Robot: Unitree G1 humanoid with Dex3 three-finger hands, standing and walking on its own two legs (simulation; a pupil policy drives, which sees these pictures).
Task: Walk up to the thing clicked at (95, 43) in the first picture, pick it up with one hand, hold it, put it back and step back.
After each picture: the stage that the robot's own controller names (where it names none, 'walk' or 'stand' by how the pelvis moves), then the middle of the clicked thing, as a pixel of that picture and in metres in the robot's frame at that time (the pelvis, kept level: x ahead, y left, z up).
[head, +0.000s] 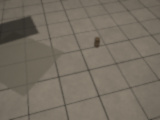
stand; (97, 42) +1.41 -0.14 -0.72
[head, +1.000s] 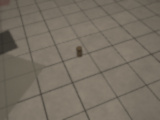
walk; (79, 51) +1.28 +0.16 -0.70
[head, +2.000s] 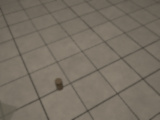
walk; (59, 84) +0.80 +0.27 -0.71
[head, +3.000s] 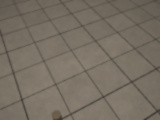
walk; (57, 117) +0.47 +0.23 -0.69
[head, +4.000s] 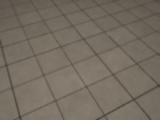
stand; out of the picture +0.37 +0.21 -0.72
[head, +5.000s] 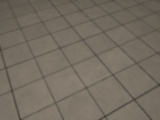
stand; out of the picture +0.35 +0.22 -0.73
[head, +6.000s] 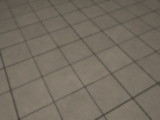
stand; out of the picture +0.36 +0.24 -0.73
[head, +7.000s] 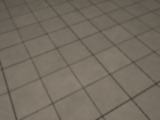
stand; out of the picture +0.34 +0.24 -0.73
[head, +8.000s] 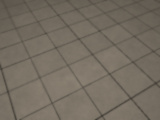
go down; out of the picture +0.34 +0.24 -0.73
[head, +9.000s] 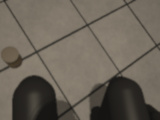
go down; (12, 58) +0.43 +0.28 -0.30
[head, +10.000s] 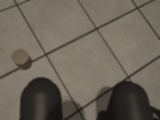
close in; (22, 60) +0.42 +0.28 -0.30
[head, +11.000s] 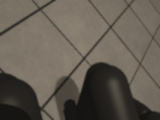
close in; out of the picture +0.39 +0.32 -0.22
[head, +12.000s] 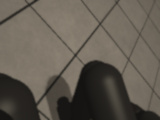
close; out of the picture +0.39 +0.32 -0.22
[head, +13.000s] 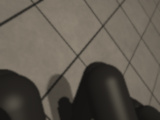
lift; out of the picture +0.36 +0.30 -0.22
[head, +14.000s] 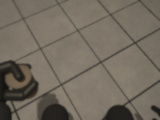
lift; (23, 83) +0.33 +0.21 -0.01
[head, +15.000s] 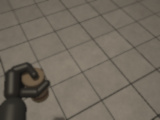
hold; (36, 86) +0.34 +0.18 +0.01
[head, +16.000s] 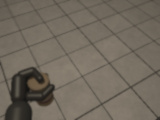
hold; (42, 90) +0.33 +0.16 +0.00
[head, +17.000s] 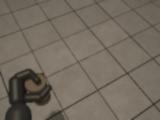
crouch; (39, 90) +0.34 +0.17 -0.05
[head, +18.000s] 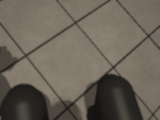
lower; out of the picture +0.46 +0.28 -0.10
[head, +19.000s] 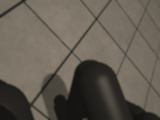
lower; out of the picture +0.40 +0.32 -0.22
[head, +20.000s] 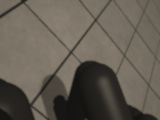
lower; out of the picture +0.40 +0.33 -0.22
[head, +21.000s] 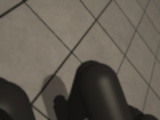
lower; out of the picture +0.40 +0.33 -0.22
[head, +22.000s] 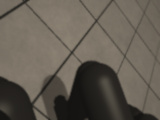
lower; out of the picture +0.40 +0.33 -0.22
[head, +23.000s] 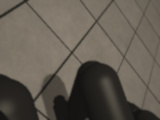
open; out of the picture +0.39 +0.32 -0.23
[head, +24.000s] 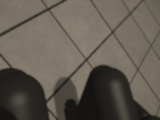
stand; out of the picture +0.40 +0.30 -0.23
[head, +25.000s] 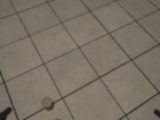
stand; (48, 104) +0.40 +0.22 -0.56
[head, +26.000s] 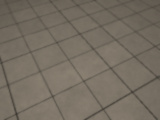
stand; out of the picture +0.39 +0.21 -0.67
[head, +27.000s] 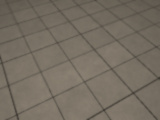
stand; out of the picture +0.38 +0.21 -0.67
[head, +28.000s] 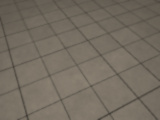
stand; out of the picture +0.40 +0.19 -0.72
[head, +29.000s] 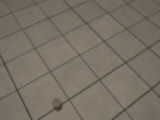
walk; (57, 104) +0.47 +0.20 -0.69
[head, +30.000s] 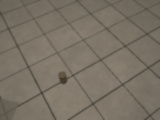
walk; (62, 77) +0.73 +0.21 -0.70
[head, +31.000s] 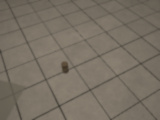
stand; (65, 67) +1.00 +0.23 -0.70
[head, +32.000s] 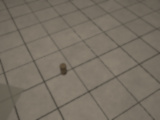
stand; (63, 69) +0.98 +0.23 -0.72
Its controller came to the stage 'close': yes
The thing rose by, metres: 0.71
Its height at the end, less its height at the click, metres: +0.00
